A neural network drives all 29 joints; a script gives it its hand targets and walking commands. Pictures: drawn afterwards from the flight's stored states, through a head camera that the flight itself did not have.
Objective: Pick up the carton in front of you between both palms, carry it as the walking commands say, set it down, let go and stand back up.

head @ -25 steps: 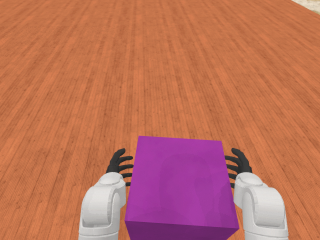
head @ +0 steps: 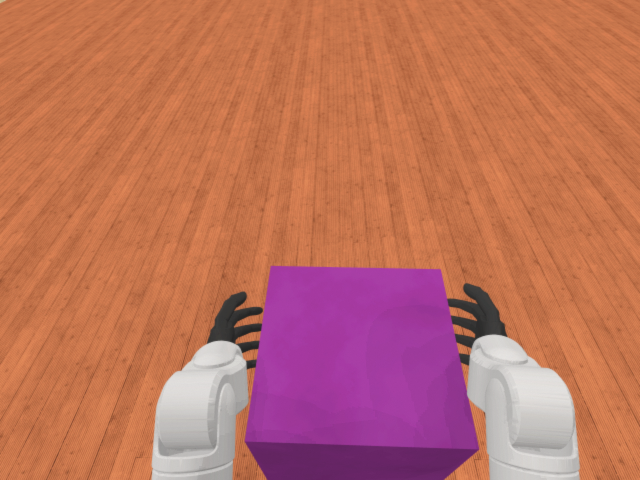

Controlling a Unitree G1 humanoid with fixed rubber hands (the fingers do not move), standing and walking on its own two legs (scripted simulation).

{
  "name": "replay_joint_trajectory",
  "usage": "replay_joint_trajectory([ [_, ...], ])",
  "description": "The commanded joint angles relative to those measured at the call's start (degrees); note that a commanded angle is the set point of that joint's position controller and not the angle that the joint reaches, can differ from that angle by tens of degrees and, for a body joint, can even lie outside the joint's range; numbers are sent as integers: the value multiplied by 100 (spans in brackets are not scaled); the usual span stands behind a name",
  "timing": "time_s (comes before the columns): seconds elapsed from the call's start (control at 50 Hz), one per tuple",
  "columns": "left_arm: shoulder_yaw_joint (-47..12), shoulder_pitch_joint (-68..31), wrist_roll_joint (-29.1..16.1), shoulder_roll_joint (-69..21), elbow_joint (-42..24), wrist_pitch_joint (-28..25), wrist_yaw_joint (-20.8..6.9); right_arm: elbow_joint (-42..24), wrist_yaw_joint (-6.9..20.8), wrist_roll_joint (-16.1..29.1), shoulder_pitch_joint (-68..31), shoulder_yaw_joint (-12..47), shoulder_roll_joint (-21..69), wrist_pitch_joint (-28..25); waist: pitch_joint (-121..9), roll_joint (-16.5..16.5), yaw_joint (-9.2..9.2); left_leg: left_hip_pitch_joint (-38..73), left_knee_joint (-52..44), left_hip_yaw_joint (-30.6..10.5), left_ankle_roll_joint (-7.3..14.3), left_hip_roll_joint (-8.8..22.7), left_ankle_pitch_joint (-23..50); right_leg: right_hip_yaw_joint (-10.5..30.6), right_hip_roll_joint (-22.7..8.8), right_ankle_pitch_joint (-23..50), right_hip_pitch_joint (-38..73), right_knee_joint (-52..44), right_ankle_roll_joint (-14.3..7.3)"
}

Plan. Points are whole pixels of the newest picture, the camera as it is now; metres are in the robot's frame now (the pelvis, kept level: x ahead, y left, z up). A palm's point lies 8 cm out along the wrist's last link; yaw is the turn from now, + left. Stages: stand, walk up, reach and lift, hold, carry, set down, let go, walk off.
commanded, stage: carry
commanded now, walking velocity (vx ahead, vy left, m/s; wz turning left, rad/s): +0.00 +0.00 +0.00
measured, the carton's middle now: (351, 386) +0.27 +0.00 -0.02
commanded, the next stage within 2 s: none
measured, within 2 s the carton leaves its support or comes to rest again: neither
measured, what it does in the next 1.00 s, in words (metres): walks ahead: left foot, then right foot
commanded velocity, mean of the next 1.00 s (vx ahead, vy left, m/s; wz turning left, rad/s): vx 0.00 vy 0.00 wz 0.00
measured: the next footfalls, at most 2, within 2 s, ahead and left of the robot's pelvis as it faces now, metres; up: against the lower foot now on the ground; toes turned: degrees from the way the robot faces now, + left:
left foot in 0.24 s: +0.33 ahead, +0.11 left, +0.00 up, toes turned -13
right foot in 0.44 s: +0.22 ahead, -0.10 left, +0.00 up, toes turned -6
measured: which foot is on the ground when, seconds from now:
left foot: up 0.00-0.22, down 0.24-1.00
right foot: down 0.00-0.28, up 0.30-0.42, down 0.44-1.00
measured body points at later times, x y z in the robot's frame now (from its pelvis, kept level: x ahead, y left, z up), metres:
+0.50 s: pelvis +0.23 +0.03 -0.01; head +0.25 +0.05 +0.44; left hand +0.52 +0.17 +0.06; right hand +0.52 -0.13 +0.08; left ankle +0.30 +0.11 -0.75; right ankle +0.18 -0.09 -0.75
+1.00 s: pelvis +0.27 +0.01 -0.02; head +0.25 +0.01 +0.43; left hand +0.56 +0.14 +0.03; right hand +0.55 -0.15 +0.04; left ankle +0.30 +0.11 -0.75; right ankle +0.18 -0.09 -0.75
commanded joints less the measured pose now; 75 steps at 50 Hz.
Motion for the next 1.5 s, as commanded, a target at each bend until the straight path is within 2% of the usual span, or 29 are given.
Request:
replay_joint_trajectory([
  [0.0,-3594,-2604,-2471,-6018,-830,-294,-1672,-471,1616,2306,-2005,3779,6122,-246,-1441,-725,-64,-634,-1060,95,-117,129,563,1096,-1432,1917,1837,-991,-323],
  [0.04,-3611,-2578,-2489,-5898,-985,-283,-1673,-598,1578,2298,-1958,3797,6058,-242,-1306,-854,-67,-426,-1871,333,-162,-17,783,600,-1192,2960,1870,-747,-199],
  [0.08,-3574,-2491,-2443,-5749,-1052,-239,-1645,-720,1554,2338,-1959,3817,5915,-186,-1225,-1044,-50,-72,-2451,554,-164,-219,1193,333,-1084,3744,1847,-568,-80],
  [0.14,-3471,-2111,-2233,-5507,-794,-117,-1604,-621,1581,2352,-1849,3796,5607,-33,-1194,-1037,-20,536,-3155,778,-170,-418,1914,122,-962,3631,1838,-167,59],
  [0.18,-3444,-2181,-2166,-5408,-689,-48,-1591,-473,1641,2399,-1848,3774,5528,57,-1185,-879,-108,1397,-4103,999,-163,-510,2683,-45,-813,3385,1641,548,281],
  [0.2,-3456,-2279,-2163,-5379,-679,-17,-1585,-475,1675,2418,-1951,3761,5512,80,-1293,-598,-156,2185,-4496,818,-128,-303,3305,-31,-707,3040,1283,1038,495],
  [0.22,-3465,-2355,-2167,-5357,-662,7,-1576,-426,1709,2441,-2043,3711,5444,101,-1645,-175,-132,3324,-4046,170,16,424,5133,122,-537,1808,579,1512,703],
  [0.24,-3465,-2399,-2150,-5328,-600,50,-1576,-229,1728,2399,-1888,3563,5372,124,-2146,716,-185,4356,-3499,-823,406,1381,7328,373,-296,-586,-166,2183,790],
  [0.26,-3598,-2463,-2185,-5487,-612,45,-1579,-74,1757,2421,-1851,3570,5545,79,-2424,1039,-208,4597,-3600,-1201,953,1745,7063,898,-112,-2361,-566,2602,793],
  [0.28,-3663,-2547,-2263,-5567,-646,29,-1591,79,1781,2453,-1761,3565,5718,28,-2487,937,-154,4466,-3847,-1268,983,1718,6350,1008,-166,-2544,-536,2442,732],
  [0.3,-3769,-2717,-2327,-5742,-707,-30,-1617,-5,1799,2447,-1781,3539,5936,-58,-2396,878,-143,4150,-4060,-1057,894,1450,5745,1110,-160,-2433,-500,1988,643],
  [0.32,-3791,-2860,-2374,-5924,-736,-100,-1637,-110,1817,2457,-1964,3553,6146,-126,-2416,822,-137,3909,-4163,-858,762,1303,4786,1154,-181,-2460,-261,1536,563],
  [0.34,-3815,-2896,-2423,-6109,-711,-164,-1647,-186,1825,2448,-2066,3557,6287,-185,-2375,817,-152,3680,-4260,-690,664,1184,3873,1036,-164,-2301,-79,1090,529],
  [0.38,-3831,-2906,-2423,-6225,-757,-283,-1621,-238,1834,2406,-2068,3511,6346,-266,-2325,701,-135,3328,-4257,-390,525,1006,2795,863,-101,-1246,275,532,486],
  [0.4,-3812,-2818,-2388,-6212,-745,-307,-1602,-244,1832,2390,-2048,3497,6323,-284,-2313,553,-112,3055,-4230,-206,455,928,2451,819,-169,-562,568,234,483],
  [0.42,-3814,-2803,-2371,-6199,-787,-316,-1587,-261,1825,2376,-2034,3496,6285,-289,-2280,379,-121,2834,-4171,-61,375,814,2266,854,-273,-179,789,174,494],
  [0.46,-3760,-2804,-2333,-6120,-791,-286,-1576,-324,1810,2346,-2138,3561,6190,-271,-2037,78,-141,2633,-3878,169,236,623,2356,1099,-633,334,789,138,506],
  [0.48,-3731,-2735,-2323,-6036,-782,-247,-1569,-309,1800,2344,-2060,3571,6125,-248,-2011,84,-150,2617,-3736,154,204,530,2640,1113,-729,767,759,337,511],
  [0.52,-3692,-2728,-2341,-5902,-784,-181,-1559,-361,1766,2366,-2051,3592,5963,-168,-1939,-64,-150,2707,-3445,107,230,534,3417,1057,-690,1083,629,529,549],
  [0.58,-3526,-2321,-2202,-5576,-396,-65,-1565,-80,1722,2281,-1781,3539,5644,-40,-1843,-218,-147,2507,-3056,91,264,495,3955,1052,-665,1960,621,730,541],
  [0.66,-3473,-2537,-2158,-5561,-228,-88,-1637,37,1791,2322,-2102,3612,5647,-30,-1690,-254,-126,2277,-2897,138,202,419,3833,1049,-656,2412,599,851,523],
  [0.8,-3446,-2799,-2013,-5749,276,-497,-1843,668,2025,2176,-2257,3529,5856,-398,-1695,-230,-125,2218,-2858,134,185,413,3163,1123,-702,2255,604,834,452],
  [0.88,-3280,-2823,-1814,-5841,865,-1078,-2055,1243,2204,1861,-2194,3296,5927,-954,-1687,-214,-128,2221,-2921,105,179,431,2889,1160,-701,2032,567,779,417],
  [1.02,-3183,-2893,-1453,-5620,1182,-2071,-2221,1617,2345,1423,-2169,3086,5725,-1970,-1679,-157,-133,2232,-3069,61,164,466,2558,1194,-665,1447,536,670,360],
  [1.18,-2373,-2889,-693,-5044,2288,-2982,-2238,2726,2393,735,-2287,2318,5160,-2880,-1412,-145,-136,2086,-3368,19,142,489,2012,1236,-634,665,406,425,288],
  [1.28,-2083,-3269,-501,-5081,2890,-3546,-2307,3319,2462,512,-2629,2043,5185,-3453,-1351,-116,-134,2080,-3508,-2,129,484,1641,1276,-613,228,292,304,251],
  [1.38,-2302,-3449,-602,-5326,2852,-3685,-2348,3311,2502,565,-2738,2217,5390,-3594,-1481,-92,-136,2165,-3537,-15,131,492,1604,1282,-590,86,266,318,232],
  [1.48,-2576,-3163,-767,-5391,2532,-3351,-2312,2982,2468,714,-2455,2474,5446,-3266,-1585,-95,-137,2197,-3514,-15,133,513,1723,1274,-589,183,265,375,243],
])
